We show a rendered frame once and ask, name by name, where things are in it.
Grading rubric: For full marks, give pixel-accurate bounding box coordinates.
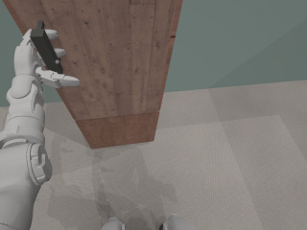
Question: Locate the handle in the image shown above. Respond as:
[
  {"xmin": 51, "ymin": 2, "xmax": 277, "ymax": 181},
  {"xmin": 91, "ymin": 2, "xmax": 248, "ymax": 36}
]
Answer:
[{"xmin": 30, "ymin": 20, "xmax": 63, "ymax": 75}]

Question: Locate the robot left upper arm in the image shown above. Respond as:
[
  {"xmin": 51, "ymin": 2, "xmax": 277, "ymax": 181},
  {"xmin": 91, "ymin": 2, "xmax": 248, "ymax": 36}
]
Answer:
[{"xmin": 0, "ymin": 142, "xmax": 53, "ymax": 230}]

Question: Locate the robot left forearm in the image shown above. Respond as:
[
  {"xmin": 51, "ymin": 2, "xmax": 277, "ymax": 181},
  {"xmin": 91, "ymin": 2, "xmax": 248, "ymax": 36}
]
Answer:
[{"xmin": 0, "ymin": 75, "xmax": 45, "ymax": 150}]

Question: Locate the cupboard door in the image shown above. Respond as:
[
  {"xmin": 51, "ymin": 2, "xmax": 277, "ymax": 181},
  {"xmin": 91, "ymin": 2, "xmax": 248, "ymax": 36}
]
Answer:
[{"xmin": 9, "ymin": 0, "xmax": 177, "ymax": 121}]

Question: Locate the robot left shin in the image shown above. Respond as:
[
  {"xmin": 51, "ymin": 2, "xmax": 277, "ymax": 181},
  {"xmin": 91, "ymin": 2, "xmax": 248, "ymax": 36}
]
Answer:
[{"xmin": 108, "ymin": 218, "xmax": 119, "ymax": 222}]

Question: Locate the left robot thigh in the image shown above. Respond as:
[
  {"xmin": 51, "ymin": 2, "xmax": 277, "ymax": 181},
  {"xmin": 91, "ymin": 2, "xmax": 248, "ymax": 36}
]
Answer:
[{"xmin": 101, "ymin": 220, "xmax": 126, "ymax": 230}]

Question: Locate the robot left hand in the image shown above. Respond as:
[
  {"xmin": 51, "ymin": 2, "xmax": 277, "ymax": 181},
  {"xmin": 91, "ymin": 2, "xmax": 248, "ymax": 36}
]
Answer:
[{"xmin": 13, "ymin": 29, "xmax": 81, "ymax": 89}]

